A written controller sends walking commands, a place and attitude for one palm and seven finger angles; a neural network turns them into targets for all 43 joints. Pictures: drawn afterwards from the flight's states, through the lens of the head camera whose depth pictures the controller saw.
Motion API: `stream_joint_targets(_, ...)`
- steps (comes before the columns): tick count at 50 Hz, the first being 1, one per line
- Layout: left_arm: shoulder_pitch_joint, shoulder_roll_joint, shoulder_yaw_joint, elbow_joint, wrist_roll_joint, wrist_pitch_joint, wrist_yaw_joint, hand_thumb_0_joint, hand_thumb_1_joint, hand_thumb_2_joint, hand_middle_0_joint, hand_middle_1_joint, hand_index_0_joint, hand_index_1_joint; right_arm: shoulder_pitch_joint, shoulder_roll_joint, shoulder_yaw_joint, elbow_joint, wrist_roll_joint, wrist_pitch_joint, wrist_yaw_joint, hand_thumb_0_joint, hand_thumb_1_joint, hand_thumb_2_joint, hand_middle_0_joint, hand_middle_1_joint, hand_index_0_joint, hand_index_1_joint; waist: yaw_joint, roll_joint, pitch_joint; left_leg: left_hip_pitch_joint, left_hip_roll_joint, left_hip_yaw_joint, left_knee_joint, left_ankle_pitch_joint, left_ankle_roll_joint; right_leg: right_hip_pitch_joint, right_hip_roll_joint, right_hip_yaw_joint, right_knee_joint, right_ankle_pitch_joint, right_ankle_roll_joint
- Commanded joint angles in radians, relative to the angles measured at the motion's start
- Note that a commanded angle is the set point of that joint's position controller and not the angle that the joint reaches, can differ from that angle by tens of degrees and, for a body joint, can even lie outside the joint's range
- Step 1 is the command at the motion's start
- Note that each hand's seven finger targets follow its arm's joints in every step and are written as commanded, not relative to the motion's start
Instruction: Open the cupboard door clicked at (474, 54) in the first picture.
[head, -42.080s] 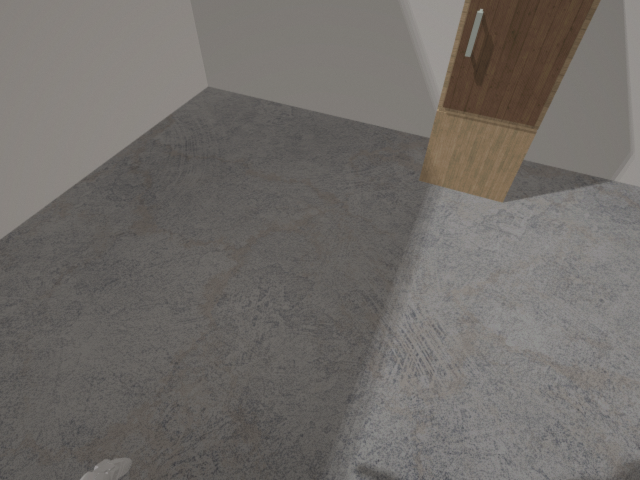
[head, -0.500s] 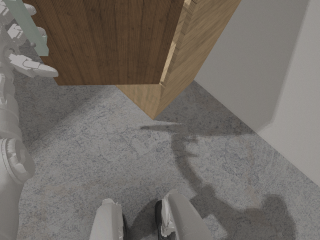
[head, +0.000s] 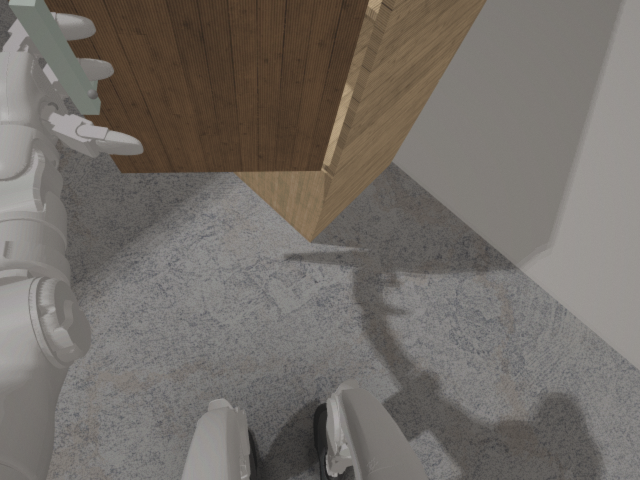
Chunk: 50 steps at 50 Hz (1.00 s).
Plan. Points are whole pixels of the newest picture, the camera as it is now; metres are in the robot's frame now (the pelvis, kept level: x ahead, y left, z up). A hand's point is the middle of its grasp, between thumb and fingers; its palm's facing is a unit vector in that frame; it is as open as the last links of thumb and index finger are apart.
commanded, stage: slide the fingers in behind the handle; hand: left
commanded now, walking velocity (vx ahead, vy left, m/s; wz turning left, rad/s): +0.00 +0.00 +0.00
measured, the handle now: (65, 48) +0.60 +0.23 +0.06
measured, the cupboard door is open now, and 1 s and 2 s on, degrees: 48 48 90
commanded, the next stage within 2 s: close the thumb around the handle in 0.22 s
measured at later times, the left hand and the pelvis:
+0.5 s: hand (91, 94) +0.54 +0.20 +0.06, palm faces +0.01 -1.00 -0.02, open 13.2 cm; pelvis +0.00 +0.00 +0.00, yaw +0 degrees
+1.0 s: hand (90, 92) +0.55 +0.20 +0.06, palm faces +0.01 -1.00 -0.02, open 5.5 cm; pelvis +0.00 +0.00 +0.00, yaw +0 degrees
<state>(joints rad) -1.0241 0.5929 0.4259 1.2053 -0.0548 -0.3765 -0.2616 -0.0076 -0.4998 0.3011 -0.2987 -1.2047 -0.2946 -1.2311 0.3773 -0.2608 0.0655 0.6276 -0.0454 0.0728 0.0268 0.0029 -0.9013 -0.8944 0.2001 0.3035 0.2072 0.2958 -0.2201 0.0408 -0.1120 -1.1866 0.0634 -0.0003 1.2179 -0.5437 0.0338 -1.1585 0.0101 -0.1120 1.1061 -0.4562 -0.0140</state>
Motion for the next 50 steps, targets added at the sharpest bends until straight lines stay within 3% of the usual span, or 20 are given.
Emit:
stream_joint_targets(1, -0.456, 0.237, 0.010, -0.245, 0.002, -0.083, 0.003, 0.000, -0.500, 0.300, -0.300, -1.200, -0.300, -1.200, 0.235, -0.200, -0.074, -0.023, 0.001, -0.006, -0.013, 0.000, -0.900, -0.900, 0.200, 0.300, 0.200, 0.300, -0.026, 0.191, -0.578, 0.509, -0.019, -0.091, -0.113, 0.548, -0.010, 0.236, 0.049, 0.056, -0.089, 0.350, -0.013)
stream_joint_targets(4, -0.425, 0.197, -0.015, -0.244, -0.001, -0.090, -0.002, 0.000, -0.500, 0.300, -0.300, -1.200, -0.300, -1.200, 0.221, -0.194, -0.075, -0.025, 0.003, -0.007, -0.008, 0.000, -0.900, -0.900, 0.200, 0.300, 0.200, 0.300, -0.015, 0.222, -0.586, 0.519, -0.022, -0.084, -0.116, 0.541, -0.015, 0.237, 0.048, 0.059, -0.096, 0.343, -0.012)
stream_joint_targets(5, -0.428, 0.196, -0.012, -0.241, -0.009, -0.089, -0.004, 0.000, -0.500, 0.300, -0.300, -1.200, -0.300, -1.200, 0.223, -0.195, -0.075, -0.022, 0.003, -0.007, -0.009, 0.000, -0.900, -0.900, 0.200, 0.300, 0.200, 0.300, -0.025, 0.179, -0.570, 0.502, -0.020, -0.083, -0.117, 0.530, -0.010, 0.251, 0.049, 0.057, -0.099, 0.349, -0.010)
stream_joint_targets(8, -0.409, 0.234, 0.016, -0.241, -0.017, -0.093, -0.012, 0.000, -0.500, 0.300, -0.300, -1.200, -0.300, -1.200, 0.219, -0.200, -0.074, -0.029, 0.008, -0.008, -0.012, 0.000, -0.900, -0.900, 0.200, 0.300, 0.200, 0.300, -0.011, 0.174, -0.572, 0.470, -0.025, -0.073, -0.121, 0.502, -0.007, 0.286, 0.049, 0.067, -0.102, 0.352, -0.009)
stream_joint_targets(9, -0.412, 0.213, 0.001, -0.222, -0.019, -0.089, -0.015, 0.000, -0.500, 0.300, -0.300, -1.200, -0.300, -1.200, 0.215, -0.197, -0.074, -0.026, 0.009, -0.009, -0.013, 0.000, -0.900, -0.900, 0.200, 0.300, 0.200, 0.300, -0.024, 0.162, -0.544, 0.457, -0.025, -0.071, -0.123, 0.487, -0.005, 0.275, 0.049, 0.066, -0.107, 0.345, -0.008)
stream_joint_targets(12, -0.432, 0.250, 0.024, -0.248, -0.020, -0.101, -0.019, 0.000, -0.500, 0.300, -0.300, -1.200, -0.300, -1.200, 0.218, -0.199, -0.073, -0.026, 0.007, -0.013, -0.015, 0.000, -0.900, -0.900, 0.200, 0.300, 0.200, 0.300, -0.012, 0.193, -0.572, 0.462, -0.026, -0.070, -0.119, 0.494, -0.006, 0.291, 0.048, 0.071, -0.099, 0.355, -0.010)
stream_joint_targets(16, -0.400, 0.213, 0.002, -0.240, -0.024, -0.101, -0.024, 0.000, -0.500, 0.300, -0.300, -1.200, -0.300, -1.200, 0.222, -0.198, -0.076, -0.026, 0.007, -0.012, -0.016, 0.000, -0.900, -0.900, 0.200, 0.300, 0.200, 0.300, -0.019, 0.183, -0.570, 0.496, -0.022, -0.078, -0.119, 0.537, -0.007, 0.262, 0.048, 0.063, -0.094, 0.366, -0.011)
stream_joint_targets(20, -0.394, 0.237, 0.019, -0.217, -0.025, -0.086, -0.023, 0.000, -0.276, 0.396, -0.316, -1.224, -0.316, -1.224, 0.217, -0.202, -0.075, -0.025, 0.010, -0.008, -0.017, 0.000, -0.900, -0.900, 0.200, 0.300, 0.200, 0.300, -0.015, 0.159, -0.533, 0.450, -0.023, -0.071, -0.122, 0.498, -0.005, 0.279, 0.047, 0.068, -0.104, 0.353, -0.007)
stream_joint_targets(21, -0.418, 0.228, 0.015, -0.237, -0.026, -0.092, -0.023, 0.000, -0.220, 0.420, -0.320, -1.230, -0.320, -1.230, 0.221, -0.200, -0.076, -0.025, 0.008, -0.010, -0.018, 0.000, -0.900, -0.900, 0.200, 0.300, 0.200, 0.300, -0.021, 0.173, -0.552, 0.469, -0.024, -0.072, -0.118, 0.516, -0.004, 0.273, 0.048, 0.066, -0.096, 0.366, -0.009)
stream_joint_targets(23, -0.406, 0.236, 0.021, -0.264, -0.020, -0.098, -0.023, 0.000, -0.108, 0.468, -0.328, -1.242, -0.328, -1.242, 0.223, -0.200, -0.081, -0.022, 0.007, -0.010, -0.017, 0.000, -0.900, -0.900, 0.200, 0.300, 0.200, 0.300, -0.006, 0.213, -0.607, 0.520, -0.022, -0.077, -0.114, 0.574, -0.013, 0.273, 0.046, 0.065, -0.089, 0.393, -0.011)
stream_joint_targets(24, -0.376, 0.223, 0.017, -0.254, -0.023, -0.097, -0.023, 0.000, -0.052, 0.492, -0.332, -1.248, -0.332, -1.248, 0.222, -0.198, -0.080, -0.025, 0.008, -0.008, -0.015, 0.000, -0.900, -0.900, 0.200, 0.300, 0.200, 0.300, 0.002, 0.219, -0.597, 0.534, -0.020, -0.078, -0.118, 0.591, -0.016, 0.264, 0.046, 0.061, -0.092, 0.391, -0.012)
stream_joint_targets(26, -0.373, 0.183, -0.006, -0.231, -0.031, -0.092, -0.022, 0.000, 0.060, 0.540, -0.340, -1.260, -0.340, -1.260, 0.225, -0.197, -0.080, -0.025, 0.007, -0.007, -0.013, 0.000, -0.900, -0.900, 0.200, 0.300, 0.200, 0.300, -0.017, 0.175, -0.557, 0.521, -0.019, -0.081, -0.118, 0.583, -0.011, 0.249, 0.049, 0.058, -0.097, 0.385, -0.010)
stream_joint_targets(28, -0.412, 0.181, -0.017, -0.255, -0.027, -0.091, -0.017, 0.000, 0.172, 0.588, -0.348, -1.272, -0.348, -1.272, 0.220, -0.197, -0.082, -0.020, 0.008, -0.007, -0.014, 0.000, -0.900, -0.900, 0.200, 0.300, 0.200, 0.300, -0.022, 0.188, -0.563, 0.519, -0.020, -0.081, -0.120, 0.568, -0.012, 0.251, 0.047, 0.060, -0.097, 0.381, -0.007)
stream_joint_targets(31, -0.397, 0.202, 0.004, -0.261, -0.024, -0.099, -0.011, 0.000, 0.340, 0.660, -0.360, -1.290, -0.360, -1.290, 0.228, -0.201, -0.084, -0.023, 0.005, -0.008, -0.015, 0.000, -0.900, -0.900, 0.200, 0.300, 0.200, 0.300, -0.012, 0.181, -0.591, 0.537, -0.019, -0.085, -0.120, 0.585, -0.013, 0.258, 0.049, 0.059, -0.094, 0.383, -0.011)
stream_joint_targets(37, -0.412, 0.195, -0.010, -0.224, -0.018, -0.098, -0.011, 0.000, 0.676, 0.804, -0.384, -1.326, -0.384, -1.326, 0.220, -0.198, -0.079, -0.018, 0.007, -0.008, -0.015, 0.000, -0.900, -0.900, 0.200, 0.300, 0.200, 0.300, -0.019, 0.178, -0.538, 0.499, -0.022, -0.080, -0.124, 0.531, -0.012, 0.243, 0.048, 0.060, -0.101, 0.350, -0.009)
stream_joint_targets(41, -0.421, 0.187, -0.013, -0.221, -0.019, -0.097, -0.011, 0.000, 0.900, 0.900, -0.400, -1.350, -0.400, -1.350, 0.226, -0.200, -0.080, -0.016, 0.004, -0.009, -0.016, 0.000, -0.900, -0.900, 0.200, 0.300, 0.200, 0.300, -0.026, 0.184, -0.555, 0.513, -0.022, -0.085, -0.116, 0.550, -0.011, 0.229, 0.047, 0.058, -0.095, 0.354, -0.011)
stream_joint_targets(43, -0.412, 0.198, -0.006, -0.194, -0.018, -0.090, -0.014, 0.000, 0.900, 0.900, -0.400, -1.350, -0.400, -1.350, 0.225, -0.202, -0.078, -0.014, 0.006, -0.007, -0.018, 0.000, -0.900, -0.900, 0.200, 0.300, 0.200, 0.300, -0.028, 0.156, -0.540, 0.490, -0.021, -0.086, -0.118, 0.528, -0.011, 0.235, 0.047, 0.058, -0.097, 0.344, -0.008)
stream_joint_targets(44, -0.421, 0.174, -0.030, -0.192, -0.016, -0.085, -0.017, 0.000, 0.900, 0.900, -0.400, -1.350, -0.400, -1.350, 0.221, -0.198, -0.077, -0.015, 0.007, -0.007, -0.017, 0.000, -0.900, -0.900, 0.200, 0.300, 0.200, 0.300, -0.033, 0.171, -0.525, 0.482, -0.023, -0.082, -0.118, 0.517, -0.010, 0.227, 0.046, 0.060, -0.100, 0.339, -0.007)
stream_joint_targets(46, -0.440, 0.198, -0.010, -0.236, -0.018, -0.095, -0.016, 0.000, 0.900, 0.900, -0.400, -1.350, -0.400, -1.350, 0.227, -0.200, -0.079, -0.019, 0.003, -0.011, -0.018, 0.000, -0.900, -0.900, 0.200, 0.300, 0.200, 0.300, -0.021, 0.205, -0.573, 0.516, -0.022, -0.088, -0.115, 0.555, -0.013, 0.231, 0.047, 0.058, -0.088, 0.356, -0.012)
stream_joint_targets(50, -0.417, 0.192, -0.015, -0.223, -0.021, -0.086, -0.019, 0.000, 0.900, 0.900, -0.400, -1.350, -0.400, -1.350, 0.222, -0.199, -0.077, -0.019, 0.006, -0.007, -0.016, 0.000, -0.900, -0.900, 0.200, 0.300, 0.200, 0.300, -0.021, 0.186, -0.558, 0.505, -0.021, -0.085, -0.119, 0.548, -0.013, 0.243, 0.047, 0.058, -0.096, 0.358, -0.009)
